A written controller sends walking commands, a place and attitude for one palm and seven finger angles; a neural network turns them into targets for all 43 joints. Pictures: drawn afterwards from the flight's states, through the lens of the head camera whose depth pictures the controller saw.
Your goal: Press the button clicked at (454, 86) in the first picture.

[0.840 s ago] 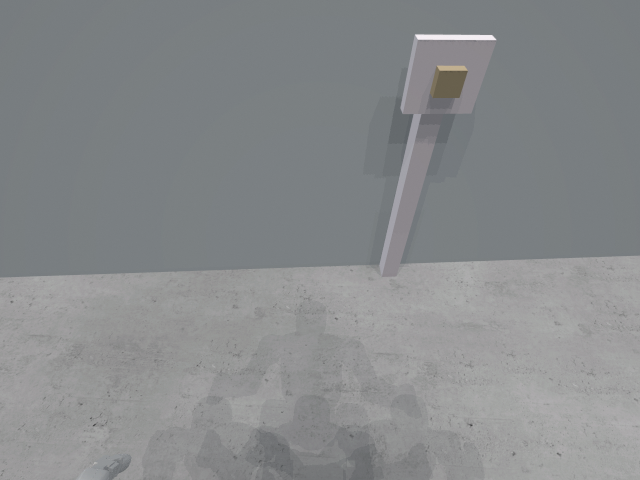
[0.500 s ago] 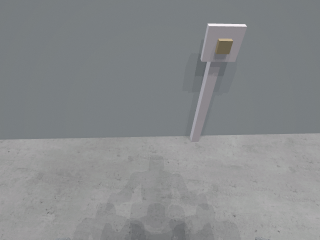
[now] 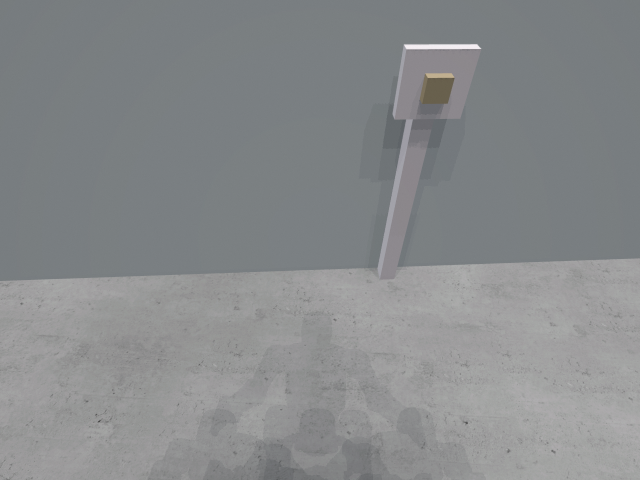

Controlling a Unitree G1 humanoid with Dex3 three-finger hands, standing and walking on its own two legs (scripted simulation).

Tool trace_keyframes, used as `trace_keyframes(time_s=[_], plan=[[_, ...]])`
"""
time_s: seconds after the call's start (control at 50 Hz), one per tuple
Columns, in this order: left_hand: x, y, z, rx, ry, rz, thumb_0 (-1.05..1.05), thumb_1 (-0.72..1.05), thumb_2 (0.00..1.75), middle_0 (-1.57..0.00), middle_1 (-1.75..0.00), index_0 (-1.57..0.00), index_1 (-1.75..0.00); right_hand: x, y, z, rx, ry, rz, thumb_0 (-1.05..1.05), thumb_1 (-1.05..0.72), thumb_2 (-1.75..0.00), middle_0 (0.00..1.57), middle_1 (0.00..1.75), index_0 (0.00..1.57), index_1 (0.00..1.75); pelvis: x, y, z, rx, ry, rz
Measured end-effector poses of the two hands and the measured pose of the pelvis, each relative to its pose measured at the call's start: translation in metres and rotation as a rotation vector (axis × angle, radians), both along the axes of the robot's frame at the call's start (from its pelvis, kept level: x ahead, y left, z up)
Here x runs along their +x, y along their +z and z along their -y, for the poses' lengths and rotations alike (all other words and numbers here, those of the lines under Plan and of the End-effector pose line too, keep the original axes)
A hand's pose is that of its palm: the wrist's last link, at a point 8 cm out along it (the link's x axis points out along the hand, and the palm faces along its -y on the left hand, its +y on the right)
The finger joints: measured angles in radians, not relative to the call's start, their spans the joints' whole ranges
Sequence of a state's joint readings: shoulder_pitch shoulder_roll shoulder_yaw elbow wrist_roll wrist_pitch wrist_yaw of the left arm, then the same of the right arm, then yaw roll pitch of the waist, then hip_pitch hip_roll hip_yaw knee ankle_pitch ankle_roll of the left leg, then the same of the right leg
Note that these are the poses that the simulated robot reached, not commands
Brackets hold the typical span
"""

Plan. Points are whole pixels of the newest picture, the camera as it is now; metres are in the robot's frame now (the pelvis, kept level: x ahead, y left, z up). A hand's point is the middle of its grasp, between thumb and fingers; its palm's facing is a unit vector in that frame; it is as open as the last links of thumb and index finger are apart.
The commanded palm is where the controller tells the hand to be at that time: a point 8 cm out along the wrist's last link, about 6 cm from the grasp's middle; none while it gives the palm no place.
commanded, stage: stand and wait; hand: left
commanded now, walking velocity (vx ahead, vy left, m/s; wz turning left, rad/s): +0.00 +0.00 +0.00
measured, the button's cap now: (436, 88) +0.99 -0.23 +0.05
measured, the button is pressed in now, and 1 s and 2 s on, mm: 0 0 0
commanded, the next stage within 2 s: look at it before walking up in 0.28 s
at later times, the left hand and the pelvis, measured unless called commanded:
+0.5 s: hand out of the picture +0.06 +0.24 -0.16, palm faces -0.04 -0.95 -0.32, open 7.4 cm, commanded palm none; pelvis +0.00 +0.00 +0.00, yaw +0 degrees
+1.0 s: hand out of the picture +0.08 +0.24 -0.16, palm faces -0.03 -0.94 -0.33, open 7.4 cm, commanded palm none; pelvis +0.01 +0.00 +0.00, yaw +0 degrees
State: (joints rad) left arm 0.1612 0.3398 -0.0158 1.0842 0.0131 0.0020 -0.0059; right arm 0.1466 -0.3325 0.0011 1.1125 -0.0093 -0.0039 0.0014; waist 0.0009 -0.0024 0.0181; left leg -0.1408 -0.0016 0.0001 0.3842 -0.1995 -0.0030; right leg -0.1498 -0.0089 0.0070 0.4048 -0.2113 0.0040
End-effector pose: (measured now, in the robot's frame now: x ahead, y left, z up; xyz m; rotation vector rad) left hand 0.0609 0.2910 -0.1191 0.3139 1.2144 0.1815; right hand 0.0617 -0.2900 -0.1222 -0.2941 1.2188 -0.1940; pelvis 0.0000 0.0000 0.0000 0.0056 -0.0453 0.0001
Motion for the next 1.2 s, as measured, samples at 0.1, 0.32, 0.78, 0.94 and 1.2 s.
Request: trace_keyframes(time_s=[0.1, 0.32, 0.78, 0.94, 1.2], plan=[[0.000, 0.000, 0.004, -0.006, -0.006, 0.006, 0.00, 0.90, 0.90, -0.20, -0.30, -0.21, -0.30, -0.005, 0.000, 0.001, 0.002, -0.002, -0.004, 0.00, -0.90, -0.90, 0.20, 0.30, 0.20, 0.30, -0.003, 0.000, 0.002, 0.000, -0.001, -0.003], [-0.004, -0.004, 0.009, -0.017, -0.005, -0.018, 0.00, 0.90, 0.90, -0.20, -0.30, -0.21, -0.30, -0.011, -0.001, 0.003, 0.001, -0.007, -0.032, 0.00, -0.91, -0.90, 0.20, 0.30, 0.20, 0.30, -0.002, 0.000, 0.004, -0.001, -0.001, -0.016], [0.013, -0.001, 0.004, -0.008, -0.005, 0.002, 0.00, 0.90, 0.90, -0.20, -0.30, -0.21, -0.30, 0.021, 0.004, 0.000, -0.001, 0.008, 0.019, 0.00, -0.91, -0.90, 0.20, 0.30, 0.20, 0.30, 0.009, 0.002, 0.002, -0.002, -0.004, -0.014], [0.015, 0.000, 0.002, -0.006, -0.004, 0.004, 0.00, 0.90, 0.90, -0.20, -0.30, -0.21, -0.30, 0.024, 0.005, 0.000, -0.004, 0.012, 0.020, 0.00, -0.90, -0.90, 0.20, 0.30, 0.20, 0.30, 0.010, 0.002, 0.002, -0.002, -0.002, -0.014], [0.006, -0.011, 0.013, -0.020, -0.021, -0.058, 0.00, 0.90, 0.90, -0.20, -0.30, -0.20, -0.30, 0.007, -0.004, -0.008, 0.010, -0.056, 0.025, 0.00, -0.91, -0.90, 0.20, 0.30, 0.20, 0.30, 0.005, -0.003, 0.001, 0.003, -0.067, -0.019]])
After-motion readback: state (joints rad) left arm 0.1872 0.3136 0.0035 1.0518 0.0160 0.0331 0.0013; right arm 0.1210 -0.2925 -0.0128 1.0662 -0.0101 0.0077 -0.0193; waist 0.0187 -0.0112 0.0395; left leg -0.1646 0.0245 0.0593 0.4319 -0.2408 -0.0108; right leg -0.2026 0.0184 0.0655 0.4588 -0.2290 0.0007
